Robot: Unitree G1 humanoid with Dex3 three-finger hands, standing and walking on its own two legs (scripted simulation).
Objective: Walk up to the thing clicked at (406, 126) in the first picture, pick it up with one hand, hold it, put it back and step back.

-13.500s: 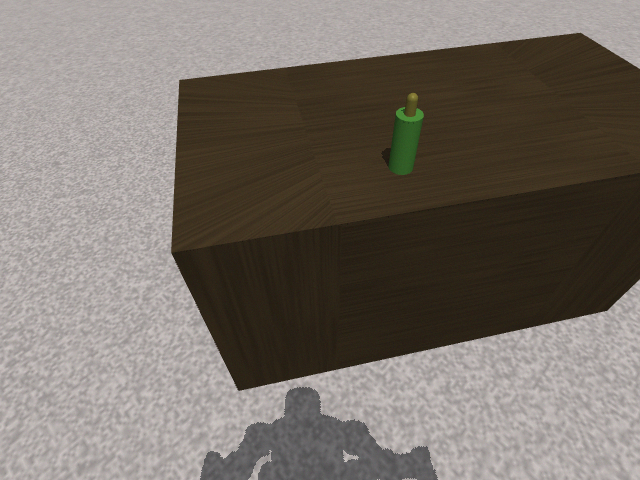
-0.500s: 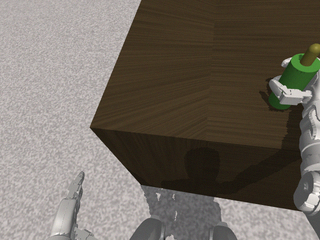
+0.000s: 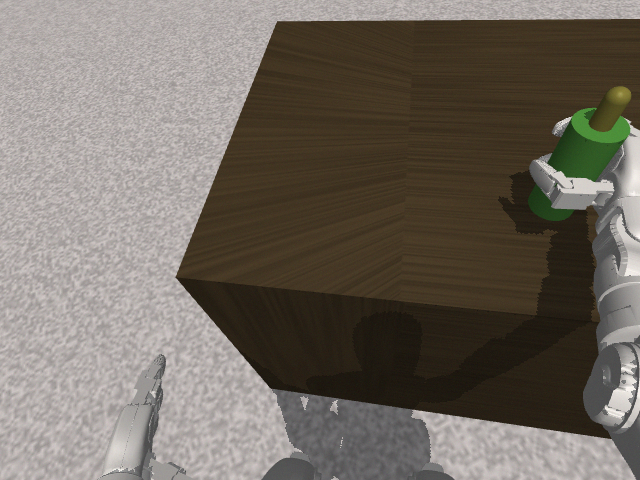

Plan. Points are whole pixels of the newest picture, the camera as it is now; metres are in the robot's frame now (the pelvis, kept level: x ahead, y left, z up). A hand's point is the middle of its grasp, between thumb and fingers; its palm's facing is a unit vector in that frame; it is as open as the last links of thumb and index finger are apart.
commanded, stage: settle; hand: right
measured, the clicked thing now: (580, 156) +0.49 -0.22 +0.11
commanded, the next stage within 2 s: lift in 0.22 s
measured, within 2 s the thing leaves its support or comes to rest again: neither
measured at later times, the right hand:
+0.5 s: hand (572, 148) +0.49 -0.20 +0.12, palm faces +0.13 +0.99 +0.02, open 7.8 cm
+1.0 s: hand (597, 144) +0.43 -0.18 +0.19, palm faces +0.13 +0.99 +0.01, open 7.8 cm
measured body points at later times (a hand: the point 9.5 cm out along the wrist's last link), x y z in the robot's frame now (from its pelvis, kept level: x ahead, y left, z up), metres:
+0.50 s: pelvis +0.01 +0.00 +0.01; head +0.08 -0.02 +0.46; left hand +0.15 +0.26 -0.02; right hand +0.48 -0.26 +0.13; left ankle +0.00 +0.14 -0.68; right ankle +0.02 -0.13 -0.68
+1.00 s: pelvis +0.01 +0.00 +0.03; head +0.02 +0.02 +0.48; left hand +0.17 +0.26 -0.02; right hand +0.42 -0.24 +0.19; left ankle +0.00 +0.14 -0.68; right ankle +0.02 -0.13 -0.68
